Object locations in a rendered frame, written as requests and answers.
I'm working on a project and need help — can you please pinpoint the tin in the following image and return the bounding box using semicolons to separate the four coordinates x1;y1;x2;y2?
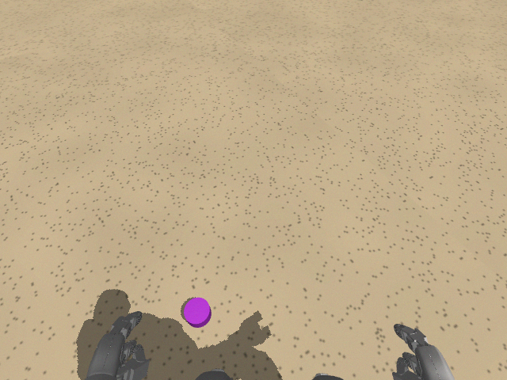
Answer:
184;298;212;328

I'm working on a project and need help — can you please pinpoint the right robot hand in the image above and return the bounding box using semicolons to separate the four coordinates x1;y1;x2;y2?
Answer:
392;324;455;380

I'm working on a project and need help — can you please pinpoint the left robot hand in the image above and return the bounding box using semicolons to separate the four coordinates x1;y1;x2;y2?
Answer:
86;311;150;380

